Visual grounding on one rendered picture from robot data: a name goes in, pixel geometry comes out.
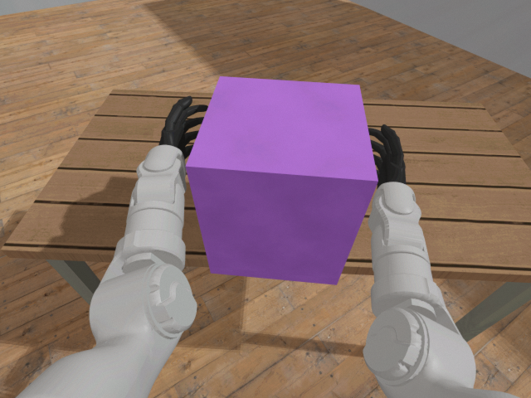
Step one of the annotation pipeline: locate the right robot forearm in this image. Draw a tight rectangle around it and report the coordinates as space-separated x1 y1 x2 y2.
368 182 462 337

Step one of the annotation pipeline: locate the left robot upper arm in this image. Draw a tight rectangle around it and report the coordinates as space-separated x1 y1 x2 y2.
16 263 197 398

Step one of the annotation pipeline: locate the robot left hand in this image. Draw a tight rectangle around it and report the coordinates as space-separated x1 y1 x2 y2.
159 96 208 159

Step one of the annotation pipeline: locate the carton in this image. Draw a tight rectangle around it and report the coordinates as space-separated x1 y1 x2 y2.
185 76 378 285

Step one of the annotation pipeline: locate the right robot upper arm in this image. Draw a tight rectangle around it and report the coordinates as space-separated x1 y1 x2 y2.
363 308 519 398

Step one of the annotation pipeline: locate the table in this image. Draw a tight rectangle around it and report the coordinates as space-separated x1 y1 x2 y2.
1 90 531 342

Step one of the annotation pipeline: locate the left robot forearm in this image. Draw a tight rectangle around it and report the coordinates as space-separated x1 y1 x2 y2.
89 145 187 331

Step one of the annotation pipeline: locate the robot right hand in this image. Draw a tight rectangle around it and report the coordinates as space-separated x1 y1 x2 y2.
368 124 406 188

